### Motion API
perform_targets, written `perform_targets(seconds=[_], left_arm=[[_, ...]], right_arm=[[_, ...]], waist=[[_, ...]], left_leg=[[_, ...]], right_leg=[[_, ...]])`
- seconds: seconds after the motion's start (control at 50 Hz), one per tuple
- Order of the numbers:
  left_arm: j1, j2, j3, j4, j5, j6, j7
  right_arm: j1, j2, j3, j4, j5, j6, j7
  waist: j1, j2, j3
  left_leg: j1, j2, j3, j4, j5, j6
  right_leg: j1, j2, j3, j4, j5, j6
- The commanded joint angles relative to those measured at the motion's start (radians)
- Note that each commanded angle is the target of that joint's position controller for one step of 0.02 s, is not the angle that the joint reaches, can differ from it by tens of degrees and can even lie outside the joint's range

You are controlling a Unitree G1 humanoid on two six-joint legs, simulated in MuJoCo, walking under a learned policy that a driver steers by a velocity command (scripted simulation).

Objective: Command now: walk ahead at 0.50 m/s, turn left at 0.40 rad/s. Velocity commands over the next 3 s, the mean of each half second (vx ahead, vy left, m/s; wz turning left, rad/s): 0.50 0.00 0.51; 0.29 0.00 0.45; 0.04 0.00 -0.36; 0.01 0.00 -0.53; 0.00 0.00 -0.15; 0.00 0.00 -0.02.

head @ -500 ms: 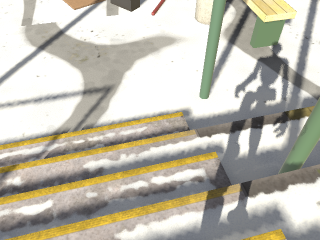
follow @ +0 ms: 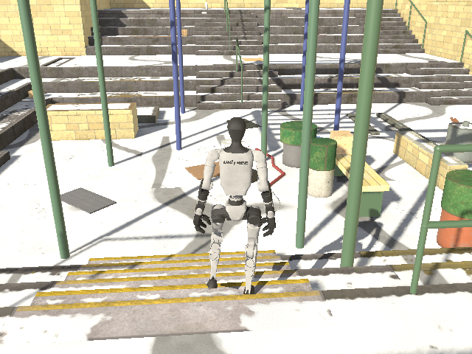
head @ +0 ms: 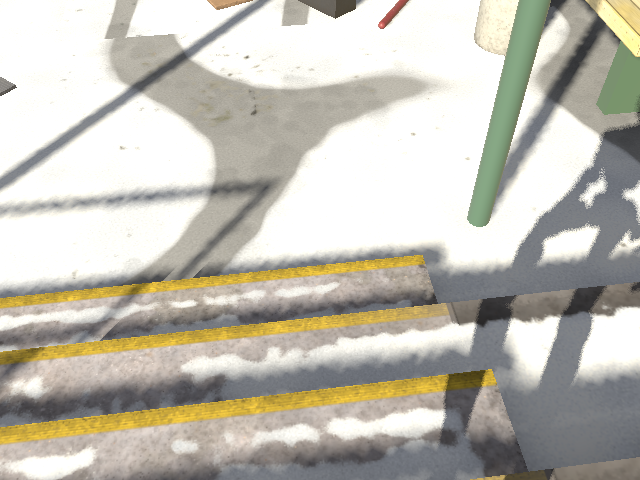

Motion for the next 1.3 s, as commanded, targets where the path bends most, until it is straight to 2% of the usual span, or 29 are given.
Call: perform_targets(seconds=[0.02,0.08,0.12,0.2,0.4,0.46,0.48,0.5,0.52,0.54,0.56,0.6,0.62,0.66,0.72,0.76,0.78,0.82,0.92,0.94,0.96,0.98,1.0,1.02,1.04,1.06,1.12,1.16,1.3], left_arm=[[0.105,-0.017,-0.018,-0.026,-0.011,-0.050,0.027],[0.155,-0.004,-0.022,0.011,0.036,-0.052,0.028],[0.160,-0.079,-0.051,0.036,0.029,-0.058,0.046],[0.241,-0.024,-0.073,0.085,0.042,-0.059,0.037],[0.394,0.015,-0.033,0.147,-0.001,0.011,0.087],[0.328,0.095,-0.007,0.129,0.052,0.023,0.031],[0.461,-0.015,-0.036,0.147,0.075,0.017,-0.015],[0.440,-0.046,-0.054,0.088,0.028,0.009,-0.057],[0.147,0.050,-0.015,-0.020,-0.038,-0.013,-0.066],[-0.059,0.047,-0.016,-0.102,-0.060,-0.044,-0.039],[-0.103,0.096,-0.001,-0.131,-0.045,-0.051,-0.014],[-0.040,-0.002,-0.021,-0.133,-0.010,-0.043,0.032],[-0.051,-0.013,-0.016,-0.154,-0.008,-0.031,0.048],[0.027,0.000,-0.018,-0.146,-0.024,-0.016,0.051],[0.159,-0.030,-0.037,-0.129,-0.003,-0.013,0.022],[-0.113,0.047,-0.024,-0.235,-0.004,-0.007,0.027],[-0.217,0.062,-0.029,-0.246,-0.018,-0.004,0.021],[-0.229,0.009,-0.050,-0.249,-0.039,0.003,0.012],[-0.065,0.177,0.045,-0.184,-0.052,0.024,0.013],[0.071,0.263,0.078,-0.154,-0.064,0.012,0.017],[0.160,0.262,0.071,-0.141,-0.075,0.019,-0.030],[0.296,0.119,0.053,-0.074,-0.120,0.019,-0.040],[0.260,0.166,0.057,-0.071,-0.133,0.024,-0.023],[0.058,0.311,0.063,-0.174,-0.059,0.024,-0.061],[0.002,0.240,0.050,-0.192,-0.022,0.015,-0.065],[0.001,0.187,0.026,-0.186,-0.004,0.011,-0.058],[0.098,0.098,-0.001,-0.148,-0.037,-0.007,0.001],[0.049,0.150,0.006,-0.196,-0.033,-0.027,0.020],[0.288,0.097,-0.013,-0.170,-0.013,-0.025,0.042]], right_arm=[[0.095,0.047,0.001,-0.017,-0.016,0.002,0.017],[0.059,0.046,0.006,-0.059,-0.019,0.017,0.032],[-0.067,0.027,0.014,-0.110,-0.029,0.013,0.035],[-0.216,-0.012,0.016,-0.157,0.004,0.025,0.043],[-0.444,-0.031,0.021,-0.168,-0.036,0.028,0.026],[-0.082,-0.165,-0.061,-0.039,-0.006,-0.002,0.005],[0.184,-0.292,-0.110,0.025,-0.016,-0.003,0.001],[0.420,-0.314,-0.113,0.117,-0.016,0.007,0.008],[0.500,-0.251,-0.106,0.160,-0.014,0.013,-0.002],[0.391,-0.234,-0.104,0.143,0.015,-0.006,-0.011],[0.280,-0.136,-0.072,0.105,0.015,-0.006,-0.015],[0.045,-0.020,-0.019,0.020,0.003,-0.024,-0.007],[0.001,-0.068,-0.028,-0.011,0.009,-0.035,-0.003],[-0.095,-0.100,-0.030,-0.078,0.035,-0.052,0.003],[-0.147,-0.129,-0.034,-0.176,-0.027,-0.062,-0.002],[0.097,-0.023,-0.013,-0.095,-0.001,-0.067,-0.048],[0.187,-0.001,-0.006,-0.076,0.020,-0.063,-0.072],[0.178,-0.068,-0.006,-0.094,-0.024,-0.025,-0.068],[0.186,-0.105,0.019,-0.113,0.013,0.011,-0.047],[0.247,-0.080,0.021,-0.110,0.006,0.014,-0.004],[0.471,0.011,0.034,-0.070,0.009,0.024,0.031],[0.252,-0.186,-0.041,-0.085,0.113,0.070,-0.088],[0.151,-0.119,-0.024,-0.135,0.102,0.082,-0.118],[0.122,-0.048,0.014,-0.257,0.031,0.059,-0.077],[0.017,-0.109,-0.013,-0.268,0.016,0.050,-0.076],[0.003,-0.062,0.006,-0.257,0.012,0.054,-0.083],[0.071,-0.005,0.035,-0.271,-0.001,0.072,-0.092],[0.040,-0.014,0.050,-0.326,0.005,0.083,-0.086],[-0.117,-0.027,0.070,-0.470,0.021,0.074,-0.097]], waist=[[-0.001,-0.083,0.099],[-0.015,-0.066,0.066],[0.026,0.011,0.089],[0.061,-0.048,0.116],[0.195,-0.024,0.214],[0.008,0.040,0.028],[-0.026,0.113,-0.216],[-0.118,0.179,-0.529],[-0.226,0.077,-0.365],[-0.229,0.063,-0.136],[-0.163,0.004,-0.102],[0.027,-0.125,0.058],[0.058,-0.032,0.105],[0.115,0.027,0.078],[0.145,-0.005,0.016],[-0.005,0.022,0.019],[-0.072,-0.063,0.034],[-0.049,-0.019,0.060],[0.020,0.000,0.079],[0.070,-0.121,-0.106],[0.048,-0.412,-0.442],[0.116,-0.012,-0.358],[0.083,-0.060,-0.322],[0.039,-0.370,-0.330],[0.035,-0.177,-0.149],[0.005,-0.063,-0.060],[-0.022,-0.122,0.014],[-0.015,-0.113,-0.031],[0.098,-0.109,-0.044]], left_leg=[[-0.047,0.064,-0.049,-0.331,0.258,0.031],[-0.120,0.093,-0.081,-0.378,0.383,0.020],[-0.248,0.126,-0.132,-0.560,0.598,0.018],[0.006,0.066,-0.001,-0.690,0.797,0.013],[-0.012,0.046,0.101,-1.090,0.529,-0.022],[0.617,-0.069,0.224,-1.051,0.664,0.031],[1.195,0.040,0.097,-0.703,1.147,0.174],[1.512,0.268,-0.213,-0.702,1.251,0.366],[1.437,0.268,-0.381,-0.873,0.920,0.339],[1.209,0.247,-0.345,-0.927,0.681,0.305],[0.992,0.225,-0.311,-0.957,0.595,0.282],[0.426,0.201,-0.231,-1.030,0.539,0.245],[0.256,0.186,-0.250,-1.074,0.506,0.288],[0.041,0.146,-0.196,-1.124,0.612,0.293],[-0.192,-0.015,-0.057,-0.905,0.556,0.207],[0.220,0.053,-0.228,-0.744,0.388,0.153],[0.295,0.030,-0.222,-0.673,0.211,0.107],[0.023,-0.013,-0.237,-0.647,-0.040,0.096],[0.019,0.027,-0.314,-0.429,-0.075,0.007],[-0.040,-0.070,-0.177,-0.172,-0.009,-0.086],[-0.253,-0.211,0.023,0.362,-0.603,-0.202],[-0.370,-0.137,0.096,0.532,-0.725,-0.124],[-0.434,-0.125,0.107,0.625,-0.644,-0.116],[-0.474,-0.145,0.014,0.751,-0.541,-0.171],[-0.472,-0.097,-0.023,0.651,-0.374,-0.177],[-0.396,-0.057,-0.036,0.565,-0.288,-0.179],[-0.365,-0.071,0.021,0.600,-0.216,-0.138],[-0.351,-0.094,0.063,0.646,-0.130,-0.161],[-0.675,-0.031,-0.003,0.677,-0.037,-0.204]], right_leg=[[-0.074,-0.330,0.178,-0.269,0.519,-0.245],[0.019,-0.349,0.140,-0.187,0.586,-0.236],[0.123,-0.321,0.092,-0.149,0.434,-0.175],[-0.032,-0.248,-0.013,-0.124,0.261,-0.140],[0.270,-0.330,0.040,0.127,0.178,-0.076],[0.036,-0.249,-0.089,0.547,0.322,-0.010],[-0.307,-0.184,-0.093,0.877,-0.008,0.087],[-0.436,-0.099,-0.002,1.260,-0.562,0.133],[-0.693,-0.051,0.088,1.390,-0.587,0.120],[-0.845,-0.098,0.145,1.378,-0.572,0.108],[-0.774,-0.152,0.190,1.298,-0.538,0.091],[-0.463,-0.229,0.291,0.776,-0.168,0.034],[-0.369,-0.178,0.236,0.804,-0.249,0.032],[-0.191,-0.151,0.226,0.560,-0.073,0.044],[0.008,-0.053,0.165,0.539,0.396,0.060],[-0.432,-0.129,0.301,0.357,0.491,0.094],[-0.510,-0.150,0.308,0.107,0.596,0.099],[-0.186,-0.107,0.223,-0.057,0.813,0.084],[0.138,-0.128,0.155,-0.223,0.782,0.006],[0.455,-0.197,0.183,-0.094,1.090,-0.127],[0.903,-0.425,0.395,0.125,1.373,-0.371],[0.782,-0.467,0.452,0.201,1.597,-0.185],[0.702,-0.456,0.477,0.155,1.414,-0.180],[0.513,-0.430,0.667,0.023,0.890,-0.322],[0.254,-0.428,0.669,-0.070,0.574,-0.308],[0.051,-0.419,0.628,-0.141,0.380,-0.275],[-0.155,-0.267,0.606,-0.191,0.010,-0.213],[-0.169,-0.205,0.557,-0.165,0.119,-0.206],[0.076,-0.221,0.668,-0.036,0.224,-0.238]])
Next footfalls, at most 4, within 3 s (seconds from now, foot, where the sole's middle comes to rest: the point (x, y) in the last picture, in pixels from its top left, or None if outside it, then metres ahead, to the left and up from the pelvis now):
0.46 left None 0.37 0.23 -0.92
0.92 right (290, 460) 0.70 0.10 -1.07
1.72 left None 0.51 0.36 -0.92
2.28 right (278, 462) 0.69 0.13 -1.07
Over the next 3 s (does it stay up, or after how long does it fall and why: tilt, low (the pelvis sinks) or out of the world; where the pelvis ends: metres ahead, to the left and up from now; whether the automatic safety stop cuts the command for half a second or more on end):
stays up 0.69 0.25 -0.30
